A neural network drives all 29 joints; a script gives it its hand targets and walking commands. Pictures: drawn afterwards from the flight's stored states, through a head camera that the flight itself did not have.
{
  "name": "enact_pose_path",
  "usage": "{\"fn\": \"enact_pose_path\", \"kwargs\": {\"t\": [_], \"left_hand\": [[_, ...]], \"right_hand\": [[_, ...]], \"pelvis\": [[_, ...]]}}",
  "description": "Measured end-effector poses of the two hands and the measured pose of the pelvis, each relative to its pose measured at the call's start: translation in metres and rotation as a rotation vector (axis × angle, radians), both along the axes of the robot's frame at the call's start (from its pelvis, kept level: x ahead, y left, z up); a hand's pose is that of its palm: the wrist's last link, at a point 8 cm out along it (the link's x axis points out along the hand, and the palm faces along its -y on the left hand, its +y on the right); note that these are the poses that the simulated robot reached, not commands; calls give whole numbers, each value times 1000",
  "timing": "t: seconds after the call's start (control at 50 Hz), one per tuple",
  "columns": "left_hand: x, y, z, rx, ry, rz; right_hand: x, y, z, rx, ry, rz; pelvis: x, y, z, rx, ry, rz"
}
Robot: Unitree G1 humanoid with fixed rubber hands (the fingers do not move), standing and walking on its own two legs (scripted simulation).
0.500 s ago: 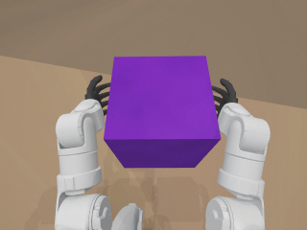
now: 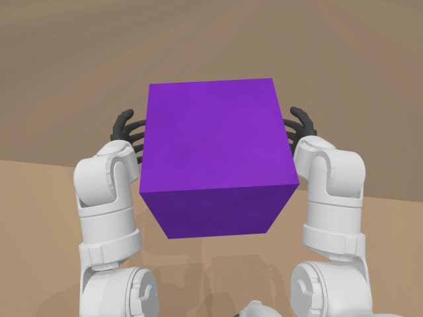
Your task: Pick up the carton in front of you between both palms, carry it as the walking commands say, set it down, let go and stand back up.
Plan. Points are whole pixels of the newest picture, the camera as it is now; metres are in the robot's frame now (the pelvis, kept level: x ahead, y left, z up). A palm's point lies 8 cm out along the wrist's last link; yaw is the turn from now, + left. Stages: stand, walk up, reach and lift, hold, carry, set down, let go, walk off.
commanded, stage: carry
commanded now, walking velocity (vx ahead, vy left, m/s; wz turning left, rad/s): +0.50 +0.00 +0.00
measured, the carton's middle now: (214, 167) +0.37 +0.00 +0.11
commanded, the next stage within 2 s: none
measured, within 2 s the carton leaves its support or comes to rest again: neither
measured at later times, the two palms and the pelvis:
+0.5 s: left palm (149, 42) +0.69 +0.14 +0.21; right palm (272, 48) +0.66 -0.16 +0.21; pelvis +0.32 +0.02 +0.06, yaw +0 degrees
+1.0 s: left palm out of the picture +0.97 +0.17 +0.25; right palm out of the picture +1.01 -0.13 +0.25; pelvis +0.63 -0.02 +0.12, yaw +0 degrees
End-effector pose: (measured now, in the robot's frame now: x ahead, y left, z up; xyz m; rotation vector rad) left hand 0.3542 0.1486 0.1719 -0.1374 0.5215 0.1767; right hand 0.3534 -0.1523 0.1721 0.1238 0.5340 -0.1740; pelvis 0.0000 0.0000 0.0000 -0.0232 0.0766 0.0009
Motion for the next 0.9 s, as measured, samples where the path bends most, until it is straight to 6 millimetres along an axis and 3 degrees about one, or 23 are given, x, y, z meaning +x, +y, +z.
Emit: {"fn": "enact_pose_path", "kwargs": {"t": [0.06, 0.14, 0.2, 0.36, 0.44, 0.52, 0.6, 0.74, 0.82, 0.9], "left_hand": [[31, 9, -6, 15, 37, 54], [62, 19, -15, 7, 129, 99], [97, 22, -6, 2, 125, 107], [225, 13, 38, 1, -7, 27], [295, 4, 43, 2, -18, -56], [347, -10, 42, -14, 72, -96], [394, -15, 53, -41, 77, -90], [480, -6, 79, -10, 12, -30], [529, 1, 78, 11, 25, 21], [563, 14, 66, 11, 108, 85]], "right_hand": [[50, 9, -8, 9, 34, 64], [98, 22, -14, 41, 126, 88], [132, 24, -7, 56, 122, 77], [232, 13, 33, 14, -12, 12], [279, 5, 42, -12, -22, -39], [312, -8, 38, -8, 70, -98], [357, -13, 50, -6, 74, -112], [467, -7, 81, -3, 9, -47], [538, 1, 77, 3, 20, 29], [593, 16, 68, 26, 101, 82]], "pelvis": [[42, -13, 0, -14, -18, 8], [85, -21, 22, 5, -14, 4], [117, -21, 36, 18, -9, 7], [227, -3, 48, 27, 3, -2], [288, 14, 43, 59, -21, -14], [334, 24, 62, 36, -15, -11], [378, 24, 77, 21, -9, -15], [473, 10, 85, 19, 5, -8], [536, -8, 78, -15, -15, 4], [582, -20, 93, -6, -16, 4]]}}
